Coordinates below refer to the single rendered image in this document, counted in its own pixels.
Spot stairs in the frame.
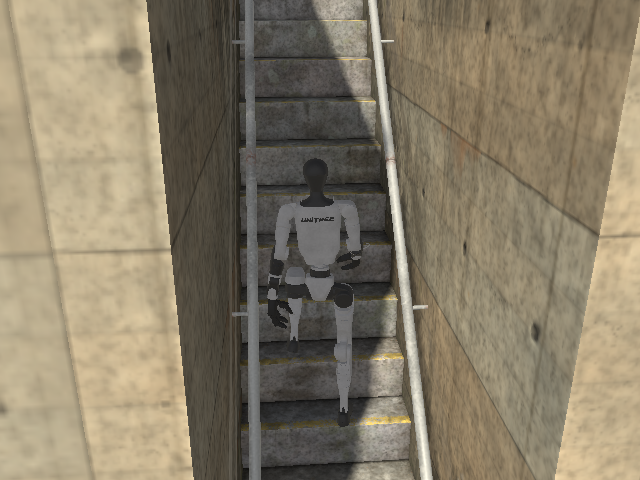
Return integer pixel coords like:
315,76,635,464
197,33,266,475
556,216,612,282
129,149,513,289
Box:
239,0,415,480

